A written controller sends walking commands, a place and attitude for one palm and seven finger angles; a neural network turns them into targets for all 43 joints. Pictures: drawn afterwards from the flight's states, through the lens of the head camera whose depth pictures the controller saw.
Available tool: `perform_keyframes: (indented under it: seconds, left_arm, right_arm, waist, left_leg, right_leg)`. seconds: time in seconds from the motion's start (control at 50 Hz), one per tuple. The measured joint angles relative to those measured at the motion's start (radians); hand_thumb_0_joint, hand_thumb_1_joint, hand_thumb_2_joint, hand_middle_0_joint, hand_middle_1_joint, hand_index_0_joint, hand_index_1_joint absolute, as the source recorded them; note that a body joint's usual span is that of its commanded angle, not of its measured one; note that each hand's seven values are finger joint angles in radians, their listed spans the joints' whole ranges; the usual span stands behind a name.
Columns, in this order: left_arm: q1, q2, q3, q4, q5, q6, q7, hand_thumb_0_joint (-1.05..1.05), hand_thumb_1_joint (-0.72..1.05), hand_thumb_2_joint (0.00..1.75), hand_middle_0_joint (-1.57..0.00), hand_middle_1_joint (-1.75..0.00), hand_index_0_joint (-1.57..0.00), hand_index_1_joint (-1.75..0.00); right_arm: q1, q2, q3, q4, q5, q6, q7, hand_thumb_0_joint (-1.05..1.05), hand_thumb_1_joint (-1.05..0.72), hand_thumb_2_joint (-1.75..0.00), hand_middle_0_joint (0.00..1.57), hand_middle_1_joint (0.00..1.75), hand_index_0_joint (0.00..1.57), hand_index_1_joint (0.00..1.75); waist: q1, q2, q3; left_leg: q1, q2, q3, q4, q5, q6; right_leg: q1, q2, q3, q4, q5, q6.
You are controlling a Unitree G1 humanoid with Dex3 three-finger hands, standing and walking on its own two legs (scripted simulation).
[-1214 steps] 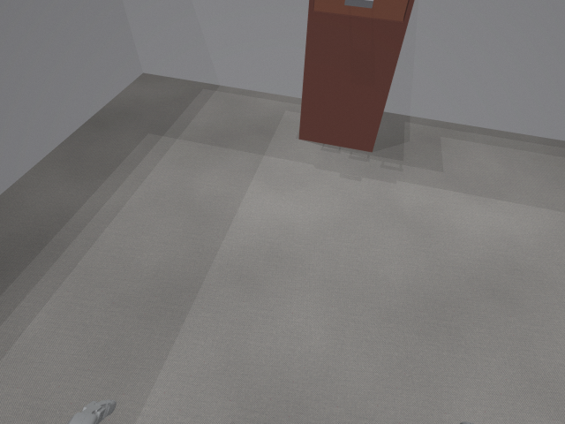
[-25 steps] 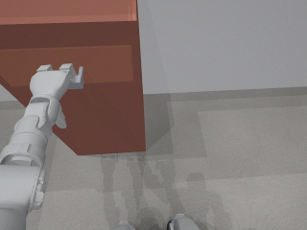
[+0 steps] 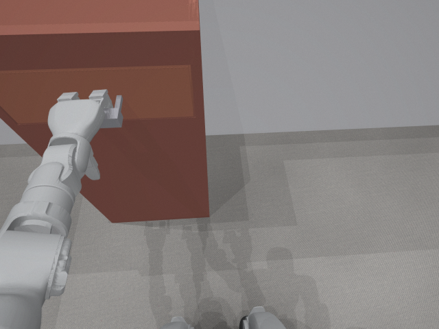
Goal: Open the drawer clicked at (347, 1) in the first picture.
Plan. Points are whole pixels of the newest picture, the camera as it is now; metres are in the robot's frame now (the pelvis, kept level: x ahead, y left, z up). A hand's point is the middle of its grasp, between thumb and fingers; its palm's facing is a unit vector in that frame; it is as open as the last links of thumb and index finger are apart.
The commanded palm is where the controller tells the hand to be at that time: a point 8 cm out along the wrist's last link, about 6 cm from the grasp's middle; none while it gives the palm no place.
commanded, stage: close the thumb around the handle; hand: left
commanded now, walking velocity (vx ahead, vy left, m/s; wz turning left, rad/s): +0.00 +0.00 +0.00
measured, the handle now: (92, 109) +0.53 +0.24 +0.05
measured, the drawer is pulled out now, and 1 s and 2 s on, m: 0.00 0.02 0.15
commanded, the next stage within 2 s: pull the drawer open in 0.58 s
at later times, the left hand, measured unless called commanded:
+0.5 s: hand (91, 135) +0.48 +0.24 +0.03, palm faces -0.06 -0.01 -1.00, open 5.9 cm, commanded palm +0.46 +0.25 +0.08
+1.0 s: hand (89, 146) +0.46 +0.24 +0.03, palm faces -0.03 -0.05 -1.00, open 5.9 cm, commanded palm +0.41 +0.25 +0.08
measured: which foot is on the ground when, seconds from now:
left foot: down 0.00-1.00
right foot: down 0.00-1.00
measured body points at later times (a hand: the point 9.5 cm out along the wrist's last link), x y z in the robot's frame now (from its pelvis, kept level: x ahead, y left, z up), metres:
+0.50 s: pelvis +0.01 +0.00 +0.00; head +0.11 +0.00 +0.44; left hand +0.48 +0.24 +0.08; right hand +0.04 -0.27 -0.13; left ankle -0.02 +0.10 -0.70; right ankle +0.02 -0.12 -0.70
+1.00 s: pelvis +0.02 +0.00 +0.01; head +0.11 -0.01 +0.45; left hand +0.45 +0.24 +0.08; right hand +0.07 -0.27 -0.12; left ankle -0.02 +0.10 -0.70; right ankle +0.02 -0.12 -0.70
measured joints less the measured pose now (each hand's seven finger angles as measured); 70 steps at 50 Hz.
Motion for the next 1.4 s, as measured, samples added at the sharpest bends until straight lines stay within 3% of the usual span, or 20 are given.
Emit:
perform_keyframes:
  seconds: [0.2, 0.34, 0.48, 0.76, 0.94, 1.24, 1.4]
  left_arm:
    - [0.034, -0.008, 0.006, -0.044, 0.003, -0.024, 0.019, 0.00, -0.05, 0.49, -0.34, -1.25, -0.35, -1.25]
    - [0.027, -0.029, -0.011, -0.039, 0.006, 0.007, 0.040, 0.00, 0.32, 0.64, -0.36, -1.28, -0.38, -1.29]
    - [0.021, -0.029, -0.014, -0.022, 0.005, 0.024, 0.021, -0.01, 0.65, 0.79, -0.38, -1.32, -0.40, -1.33]
    - [0.087, -0.009, 0.033, -0.087, -0.005, -0.013, 0.003, 0.00, 0.66, 0.76, -0.32, -1.35, -0.41, -1.35]
    - [0.234, -0.031, 0.052, -0.229, -0.027, -0.007, 0.014, 0.00, 0.67, 0.77, -0.29, -1.35, -0.39, -1.35]
    - [0.456, -0.093, -0.014, -0.457, -0.040, 0.056, 0.033, 0.00, 0.66, 0.80, -0.29, -1.35, -0.39, -1.35]
    - [0.484, -0.109, -0.045, -0.480, -0.035, 0.055, 0.040, 0.00, 0.66, 0.81, -0.30, -1.35, -0.40, -1.35]
  right_arm:
    - [0.007, -0.003, -0.013, 0.006, -0.005, 0.004, 0.007, 0.00, -0.90, -0.90, 0.20, 0.30, 0.20, 0.30]
    - [0.002, -0.002, -0.017, 0.014, -0.007, 0.005, 0.016, 0.00, -0.90, -0.90, 0.20, 0.30, 0.20, 0.30]
    - [-0.008, 0.002, -0.008, 0.007, -0.002, 0.012, 0.012, 0.00, -0.90, -0.90, 0.20, 0.30, 0.20, 0.30]
    - [-0.009, -0.002, -0.012, -0.005, -0.006, 0.022, 0.008, 0.00, -0.90, -0.90, 0.20, 0.30, 0.20, 0.30]
    - [-0.013, -0.002, -0.027, -0.015, 0.000, 0.031, 0.018, 0.00, -0.90, -0.90, 0.20, 0.30, 0.20, 0.30]
    - [-0.091, 0.009, -0.026, -0.046, 0.009, 0.014, 0.023, 0.00, -0.90, -0.90, 0.20, 0.30, 0.20, 0.30]
    - [-0.130, 0.012, -0.012, -0.048, 0.011, 0.006, 0.006, 0.00, -0.90, -0.90, 0.20, 0.30, 0.20, 0.30]
  waist:
    - [0.012, 0.002, -0.004]
    - [0.017, 0.003, -0.008]
    - [0.010, 0.000, -0.007]
    - [0.010, -0.001, -0.005]
    - [0.028, 0.007, -0.013]
    - [0.063, 0.012, -0.005]
    - [0.085, 0.005, 0.012]
  left_leg:
    - [0.001, -0.001, 0.001, 0.007, -0.011, 0.003]
    - [0.004, -0.004, -0.003, 0.007, -0.015, 0.004]
    - [0.021, -0.002, -0.002, -0.006, -0.014, 0.004]
    - [0.040, 0.007, 0.013, -0.019, -0.017, 0.001]
    - [0.084, 0.013, 0.029, -0.050, -0.019, 0.002]
    - [0.179, 0.003, 0.013, -0.092, -0.011, 0.001]
    - [0.210, -0.004, 0.000, -0.097, -0.003, -0.003]
  right_leg:
    - [0.002, -0.001, 0.001, 0.003, -0.009, 0.003]
    - [0.008, -0.003, -0.003, 0.002, -0.014, 0.004]
    - [0.023, -0.002, -0.001, -0.009, -0.013, 0.004]
    - [0.032, 0.008, 0.014, -0.016, -0.013, 0.002]
    - [0.069, 0.015, 0.031, -0.044, -0.010, 0.004]
    - [0.171, 0.005, 0.016, -0.085, -0.010, 0.004]
    - [0.203, -0.002, 0.003, -0.081, -0.012, -0.001]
